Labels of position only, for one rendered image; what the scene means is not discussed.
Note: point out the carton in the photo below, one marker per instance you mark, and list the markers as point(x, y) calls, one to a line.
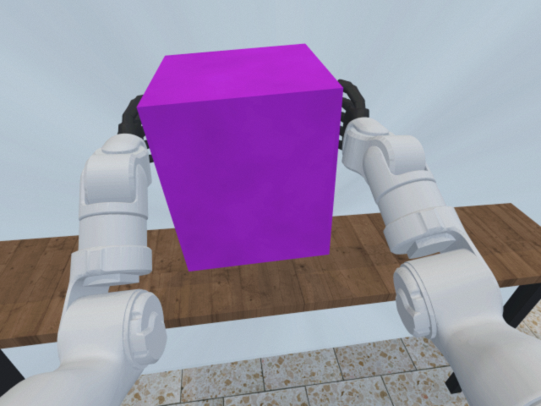
point(245, 145)

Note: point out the table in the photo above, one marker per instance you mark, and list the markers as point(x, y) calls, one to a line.
point(35, 273)

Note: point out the robot left forearm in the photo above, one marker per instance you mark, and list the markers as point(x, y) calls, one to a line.
point(113, 214)

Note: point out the right robot hand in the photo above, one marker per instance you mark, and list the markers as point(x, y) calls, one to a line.
point(355, 107)

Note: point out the robot right upper arm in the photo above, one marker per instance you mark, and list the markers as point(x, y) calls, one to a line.
point(451, 299)

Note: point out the robot left upper arm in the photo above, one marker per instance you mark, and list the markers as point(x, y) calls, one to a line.
point(105, 342)

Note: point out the robot right forearm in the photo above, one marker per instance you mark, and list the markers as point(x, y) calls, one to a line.
point(417, 220)

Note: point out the left robot hand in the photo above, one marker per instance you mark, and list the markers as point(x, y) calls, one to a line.
point(131, 123)

